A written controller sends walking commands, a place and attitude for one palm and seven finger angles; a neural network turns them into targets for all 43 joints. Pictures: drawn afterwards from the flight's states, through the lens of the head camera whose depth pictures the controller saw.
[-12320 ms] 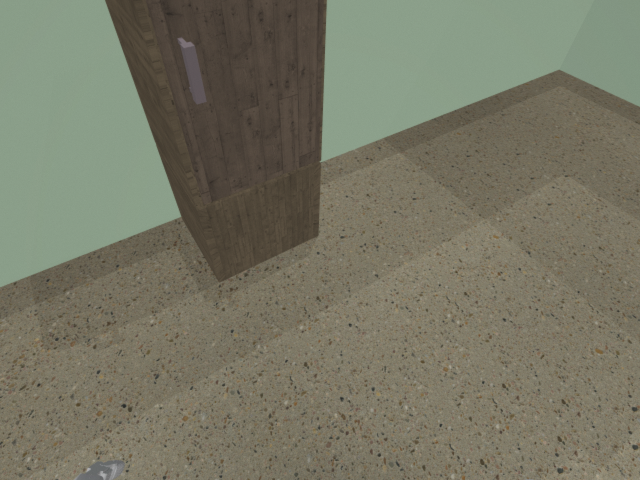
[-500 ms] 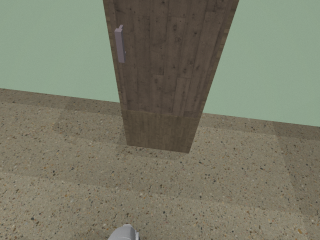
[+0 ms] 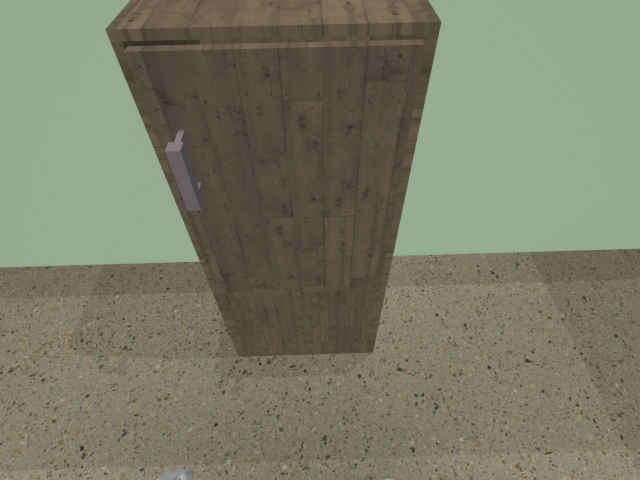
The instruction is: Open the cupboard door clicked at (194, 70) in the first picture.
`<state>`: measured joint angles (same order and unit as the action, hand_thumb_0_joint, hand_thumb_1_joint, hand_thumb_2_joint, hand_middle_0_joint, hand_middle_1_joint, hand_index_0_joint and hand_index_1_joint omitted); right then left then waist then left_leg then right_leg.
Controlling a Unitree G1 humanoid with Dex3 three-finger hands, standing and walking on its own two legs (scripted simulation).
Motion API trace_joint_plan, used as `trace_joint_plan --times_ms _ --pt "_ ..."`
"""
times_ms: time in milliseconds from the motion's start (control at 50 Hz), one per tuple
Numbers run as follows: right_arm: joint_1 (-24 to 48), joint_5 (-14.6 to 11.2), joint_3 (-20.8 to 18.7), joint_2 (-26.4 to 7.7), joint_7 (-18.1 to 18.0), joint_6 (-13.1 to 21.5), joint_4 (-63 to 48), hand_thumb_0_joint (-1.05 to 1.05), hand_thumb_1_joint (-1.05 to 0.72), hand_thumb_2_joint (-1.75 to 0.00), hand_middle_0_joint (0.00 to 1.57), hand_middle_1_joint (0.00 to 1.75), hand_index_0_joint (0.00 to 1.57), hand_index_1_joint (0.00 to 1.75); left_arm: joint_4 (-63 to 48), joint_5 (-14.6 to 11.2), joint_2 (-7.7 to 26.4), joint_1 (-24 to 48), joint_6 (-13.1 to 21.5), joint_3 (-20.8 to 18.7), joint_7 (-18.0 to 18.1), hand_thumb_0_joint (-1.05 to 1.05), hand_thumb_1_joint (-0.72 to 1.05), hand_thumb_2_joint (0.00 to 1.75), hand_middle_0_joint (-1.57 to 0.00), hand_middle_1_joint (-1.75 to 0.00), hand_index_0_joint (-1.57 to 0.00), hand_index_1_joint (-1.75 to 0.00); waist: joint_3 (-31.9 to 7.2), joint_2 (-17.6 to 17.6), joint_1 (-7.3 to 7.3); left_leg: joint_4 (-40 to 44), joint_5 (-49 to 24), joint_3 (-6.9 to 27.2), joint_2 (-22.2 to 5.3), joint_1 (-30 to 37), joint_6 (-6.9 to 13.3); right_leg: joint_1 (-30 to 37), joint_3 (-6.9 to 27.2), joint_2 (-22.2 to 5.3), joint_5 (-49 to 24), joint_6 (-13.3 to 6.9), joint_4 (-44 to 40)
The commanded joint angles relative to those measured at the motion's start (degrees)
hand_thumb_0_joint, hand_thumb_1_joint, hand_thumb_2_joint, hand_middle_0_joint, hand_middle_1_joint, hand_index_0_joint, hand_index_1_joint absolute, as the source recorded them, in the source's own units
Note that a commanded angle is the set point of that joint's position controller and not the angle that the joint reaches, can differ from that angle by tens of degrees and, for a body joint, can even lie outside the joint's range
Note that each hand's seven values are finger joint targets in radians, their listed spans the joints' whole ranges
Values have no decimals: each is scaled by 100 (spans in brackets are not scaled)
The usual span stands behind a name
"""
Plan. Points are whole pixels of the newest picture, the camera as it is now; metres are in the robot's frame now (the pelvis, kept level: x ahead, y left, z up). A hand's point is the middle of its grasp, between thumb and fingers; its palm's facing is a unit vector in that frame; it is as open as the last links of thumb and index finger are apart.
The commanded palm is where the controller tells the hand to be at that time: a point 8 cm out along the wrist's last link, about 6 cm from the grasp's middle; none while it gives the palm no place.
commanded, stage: come to a stop and stand still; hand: left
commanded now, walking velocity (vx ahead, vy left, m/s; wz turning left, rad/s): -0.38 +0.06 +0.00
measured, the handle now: (188, 170) +0.57 +0.23 +0.07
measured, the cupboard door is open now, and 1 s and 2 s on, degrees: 0 0 0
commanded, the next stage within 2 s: look again from close up in 1.54 s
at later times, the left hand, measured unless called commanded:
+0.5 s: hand out of the picture +0.04 +0.24 -0.18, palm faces +0.10 -0.97 -0.20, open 7.3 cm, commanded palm none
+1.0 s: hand out of the picture +0.01 +0.18 -0.18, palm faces +0.01 -0.97 -0.22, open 7.3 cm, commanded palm none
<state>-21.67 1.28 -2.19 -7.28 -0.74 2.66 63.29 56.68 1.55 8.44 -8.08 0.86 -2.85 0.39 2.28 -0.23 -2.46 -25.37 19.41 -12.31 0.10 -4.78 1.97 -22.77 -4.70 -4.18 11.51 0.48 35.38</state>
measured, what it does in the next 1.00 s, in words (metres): steps on the spot: right foot, then left foot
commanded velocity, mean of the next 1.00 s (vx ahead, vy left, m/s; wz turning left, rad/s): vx -0.03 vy -0.03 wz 0.00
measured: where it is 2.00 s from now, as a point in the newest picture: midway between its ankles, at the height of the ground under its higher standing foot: outside the picture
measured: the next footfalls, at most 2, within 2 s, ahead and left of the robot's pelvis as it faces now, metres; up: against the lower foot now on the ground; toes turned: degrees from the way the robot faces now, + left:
right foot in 0.02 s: +0.12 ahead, -0.11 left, +0.00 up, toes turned -6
left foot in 0.40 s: +0.04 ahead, +0.15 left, +0.00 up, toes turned +4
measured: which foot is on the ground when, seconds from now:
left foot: down 0.00-0.04, up 0.06-0.38, down 0.40-1.00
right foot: up 0.00-0.00, down 0.02-0.40, up 0.42-0.76, down 0.78-1.00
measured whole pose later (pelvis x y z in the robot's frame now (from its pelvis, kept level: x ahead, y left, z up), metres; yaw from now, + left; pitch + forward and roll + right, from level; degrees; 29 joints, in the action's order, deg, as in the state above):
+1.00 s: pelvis -0.01 +0.01 -0.01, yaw +1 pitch +0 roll +0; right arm -18.6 1.1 -1.1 -8.8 -0.6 -0.3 59.8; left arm 61.3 1.1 8.3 -16.1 0.4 -0.2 1.8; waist 1.5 1.8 -1.7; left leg -35.9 17.5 -2.8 -3.0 -17.9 -1.4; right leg -14.8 0.1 -1.6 21.5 0.8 36.7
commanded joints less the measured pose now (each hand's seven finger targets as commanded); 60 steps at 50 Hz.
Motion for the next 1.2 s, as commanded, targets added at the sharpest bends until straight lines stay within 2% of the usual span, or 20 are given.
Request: trace_joint_plan --times_ms 0,20,60,120,220,320,340,380,400,460,640,680,700,720,740,760,800,840,920,1180 --pt "-432 -137 -10 -388 -77 37 -159 0 -90 -90 20 30 20 30 324 -35 911 -1419 269 -32 181 0 90 90 -20 -30 -20 -30 -979 -639 418 -1140 -1424 408 -581 -1407 -306 2909 1360 -1372 -5318 -701 -649" --pt "-386 -164 -31 -351 -106 -65 -146 0 -90 -90 20 30 20 30 373 -76 1082 -1471 250 -50 211 0 90 90 -20 -30 -20 -30 -999 -488 441 -1672 957 509 -277 -1486 -461 2840 1475 -1877 -6444 -1246 -772" --pt "-86 -178 -81 -391 -158 -263 -190 0 -90 -90 20 30 20 30 306 -54 1093 -1074 160 -88 285 0 90 90 -20 -30 -20 -30 -901 -946 471 -2541 1732 977 -361 -1622 -436 2338 1588 -1982 -6324 -1545 -897" --pt "103 -142 -94 -303 -143 -441 -233 0 -90 -90 20 30 20 30 121 -5 1070 -519 12 -123 328 0 90 90 -20 -30 -20 -30 -589 -377 344 -2933 1400 1173 -261 -1712 -434 1710 1212 -1753 -5171 -1343 -1076" --pt "160 -85 -171 -357 -45 -581 -475 0 -90 -90 20 30 20 30 -204 30 1112 -58 -119 -212 300 0 90 90 -20 -30 -20 -30 -604 -872 242 -2920 827 1093 -199 -1582 -496 1037 889 -1469 -3173 -1166 -1394" --pt "-227 -70 -137 -384 -9 -425 -484 0 -90 -90 20 30 20 30 -276 20 1092 86 -200 -213 227 0 90 90 -20 -30 -20 -30 -688 -1045 12 -767 -385 794 -154 -555 -419 494 769 -964 -396 -678 -1205" --pt "-317 -73 -128 -485 -7 -365 -435 0 -90 -90 20 30 20 30 -269 -26 929 37 -236 -159 203 0 90 90 -20 -30 -20 -30 -598 -582 -33 -81 -657 958 -278 -126 -377 49 673 -714 523 -450 -881" --pt "171 35 -195 -1207 -45 -264 -771 0 -90 -90 20 30 20 30 -338 -101 365 -284 -288 -35 163 0 90 90 -20 -30 -20 -30 30 1765 90 1648 585 3356 -2037 -1410 282 -295 232 310 1747 80 673" --pt "565 66 -210 -1286 -100 -254 -847 0 -90 -90 20 30 20 30 -268 -41 582 -211 -349 -83 155 0 90 90 -20 -30 -20 -30 203 1608 95 1961 1142 3603 -2183 -1892 478 -105 676 222 1650 64 1292" --pt "1074 36 -105 -1031 -148 -206 -889 0 -90 -90 20 30 20 30 93 2 685 -656 -318 -149 16 0 90 90 -20 -30 -20 -30 439 917 405 1827 1090 2712 -1585 -1673 332 -281 825 278 909 90 2033" --pt "142 12 -218 -1154 -206 -222 -431 0 -90 -90 20 30 20 30 204 -48 445 -582 -249 41 -1 0 90 90 -20 -30 -20 -30 -135 931 -67 1133 -1732 2258 -1716 69 650 -81 454 175 1447 203 676" --pt "196 9 -218 -1157 -186 -235 -370 0 -90 -90 20 30 20 30 312 -72 345 -738 -217 89 16 0 90 90 -20 -30 -20 -30 -244 969 -5 1004 -1954 2190 -1620 0 610 321 349 222 1368 160 51" --pt "822 -54 -235 -1571 -135 -199 -578 0 -90 -90 20 30 20 30 644 9 623 -1516 -95 120 235 0 90 90 -20 -30 -20 -30 -104 921 433 -267 -2344 1739 -1525 -928 328 743 670 -33 637 -130 -385" --pt "842 -12 -77 -870 -31 -232 -817 0 -90 -90 20 30 20 30 362 21 752 -1562 -36 115 221 0 90 90 -20 -30 -20 -30 182 -57 481 -569 -125 1160 -745 -1792 58 728 953 3 1270 -223 -1384" --pt "594 6 6 -637 18 -238 -882 0 -90 -90 20 30 20 30 284 27 856 -1351 10 137 210 0 90 90 -20 -30 -20 -30 237 -337 179 -1035 300 867 -372 -1649 -127 217 1488 -394 1872 -506 -1745" --pt "359 42 29 -480 75 -254 -844 0 -90 -90 20 30 20 30 188 29 1017 -1088 62 117 180 0 90 90 -20 -30 -20 -30 -194 98 26 -1078 56 754 -222 -1039 -215 122 1425 -589 1570 -599 -1611" --pt "126 -15 9 -605 67 -129 -783 0 -90 -90 20 30 20 30 183 -10 948 -1061 57 131 152 0 90 90 -20 -30 -20 -30 -824 325 8 -556 -493 1196 -469 -477 -117 266 807 -73 1364 -358 -726" --pt "242 -16 -52 -890 -4 -155 -757 0 -90 -90 20 30 20 30 241 -22 661 -1054 3 176 157 0 90 90 -20 -30 -20 -30 -118 121 107 -206 -128 1620 -806 -1151 57 288 574 194 1335 -225 -600" --pt "291 -9 43 -600 -11 -182 -742 0 -90 -90 20 30 20 30 227 -47 749 -1064 49 152 166 0 90 90 -20 -30 -20 -30 333 -347 140 -428 -201 1139 -400 -1368 -99 185 1048 -110 1261 -347 -1069" --pt "217 -20 90 -663 -71 -102 -363 0 -90 -90 20 30 20 30 201 -61 874 -970 99 69 185 0 90 90 -20 -30 -20 -30 -59 -78 214 -231 -1545 1091 -537 -759 -150 910 800 -112 -813 -291 -845"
